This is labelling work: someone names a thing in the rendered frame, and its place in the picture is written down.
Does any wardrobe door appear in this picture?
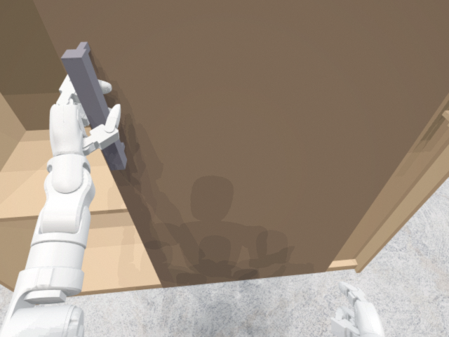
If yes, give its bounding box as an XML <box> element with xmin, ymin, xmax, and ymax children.
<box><xmin>33</xmin><ymin>0</ymin><xmax>449</xmax><ymax>288</ymax></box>
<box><xmin>333</xmin><ymin>93</ymin><xmax>449</xmax><ymax>261</ymax></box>

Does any left robot upper arm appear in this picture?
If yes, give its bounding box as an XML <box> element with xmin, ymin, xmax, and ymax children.
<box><xmin>3</xmin><ymin>305</ymin><xmax>84</xmax><ymax>337</ymax></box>

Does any robot right hand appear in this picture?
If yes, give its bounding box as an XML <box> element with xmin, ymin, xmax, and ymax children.
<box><xmin>330</xmin><ymin>282</ymin><xmax>385</xmax><ymax>337</ymax></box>

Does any robot left hand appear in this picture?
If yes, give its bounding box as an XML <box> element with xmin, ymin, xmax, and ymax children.
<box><xmin>50</xmin><ymin>75</ymin><xmax>121</xmax><ymax>158</ymax></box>

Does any robot left forearm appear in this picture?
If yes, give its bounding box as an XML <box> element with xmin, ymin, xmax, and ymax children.
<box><xmin>0</xmin><ymin>154</ymin><xmax>95</xmax><ymax>337</ymax></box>

